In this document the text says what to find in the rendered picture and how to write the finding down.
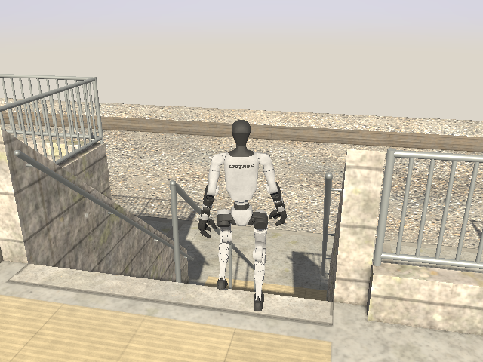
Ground humanoid robot torso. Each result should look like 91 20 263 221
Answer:
224 149 259 226

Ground robot left hand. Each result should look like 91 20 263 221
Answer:
198 219 217 238

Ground robot right forearm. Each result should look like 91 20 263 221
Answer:
270 182 285 212

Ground robot right upper arm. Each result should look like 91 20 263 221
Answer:
257 152 278 194

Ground robot left forearm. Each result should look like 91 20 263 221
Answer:
200 184 214 220

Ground robot left shin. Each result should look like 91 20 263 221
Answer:
218 230 230 280

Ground robot right hand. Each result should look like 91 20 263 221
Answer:
269 210 287 226

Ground robot left upper arm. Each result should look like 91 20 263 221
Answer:
207 152 226 196

